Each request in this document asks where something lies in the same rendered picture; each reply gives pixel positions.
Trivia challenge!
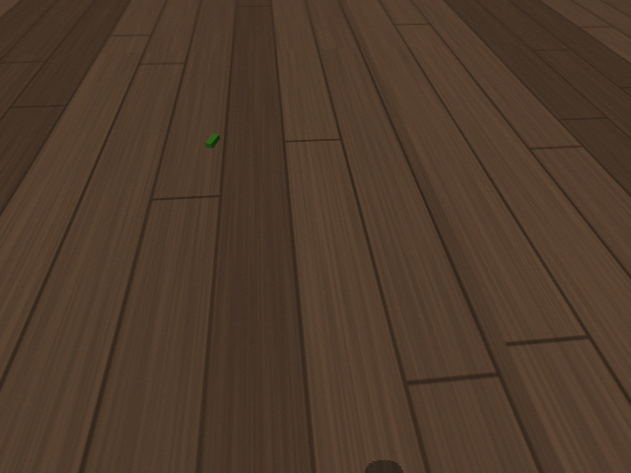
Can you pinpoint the small box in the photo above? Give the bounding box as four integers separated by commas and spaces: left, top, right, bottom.
205, 133, 220, 149

